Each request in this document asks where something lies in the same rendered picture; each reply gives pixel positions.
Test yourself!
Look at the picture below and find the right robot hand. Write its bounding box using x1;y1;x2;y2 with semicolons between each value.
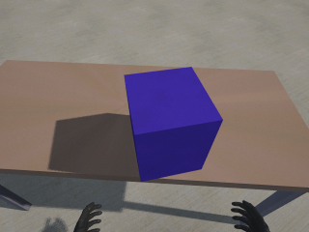
231;200;270;232

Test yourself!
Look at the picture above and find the carton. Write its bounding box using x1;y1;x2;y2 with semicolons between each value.
124;67;223;182

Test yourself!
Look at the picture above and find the left robot hand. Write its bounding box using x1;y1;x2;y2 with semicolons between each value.
73;202;102;232

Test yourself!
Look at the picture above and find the table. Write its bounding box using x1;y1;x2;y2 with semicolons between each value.
0;60;309;226

